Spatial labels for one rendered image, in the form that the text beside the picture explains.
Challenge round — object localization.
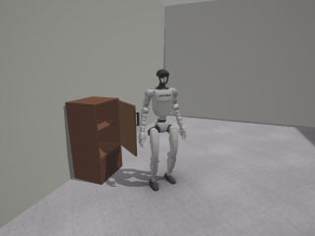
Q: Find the cupboard door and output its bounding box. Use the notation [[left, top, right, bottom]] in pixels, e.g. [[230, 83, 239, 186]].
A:
[[118, 100, 137, 156]]

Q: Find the right robot upper arm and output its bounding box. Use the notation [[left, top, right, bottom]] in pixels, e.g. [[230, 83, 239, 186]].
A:
[[143, 88, 155, 114]]

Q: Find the left robot upper arm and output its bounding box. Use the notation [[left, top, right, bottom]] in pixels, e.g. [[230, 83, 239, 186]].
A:
[[170, 88, 179, 111]]

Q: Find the handle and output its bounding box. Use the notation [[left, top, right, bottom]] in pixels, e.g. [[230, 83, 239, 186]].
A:
[[136, 112, 140, 126]]

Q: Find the right robot hand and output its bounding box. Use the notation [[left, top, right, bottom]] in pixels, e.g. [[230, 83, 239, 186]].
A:
[[138, 131, 147, 148]]

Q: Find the robot torso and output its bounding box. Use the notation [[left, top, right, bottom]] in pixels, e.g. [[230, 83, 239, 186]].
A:
[[152, 87, 173, 133]]

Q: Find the humanoid robot head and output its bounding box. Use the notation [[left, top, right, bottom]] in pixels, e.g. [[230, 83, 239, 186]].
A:
[[156, 69, 169, 90]]

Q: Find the left robot forearm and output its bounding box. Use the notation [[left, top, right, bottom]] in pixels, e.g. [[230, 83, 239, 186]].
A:
[[174, 107, 184, 126]]

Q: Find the left robot hand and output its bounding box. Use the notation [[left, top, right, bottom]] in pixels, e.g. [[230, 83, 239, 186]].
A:
[[178, 125, 187, 141]]

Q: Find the right robot forearm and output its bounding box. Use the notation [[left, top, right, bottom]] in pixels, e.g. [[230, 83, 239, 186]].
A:
[[139, 107, 148, 132]]

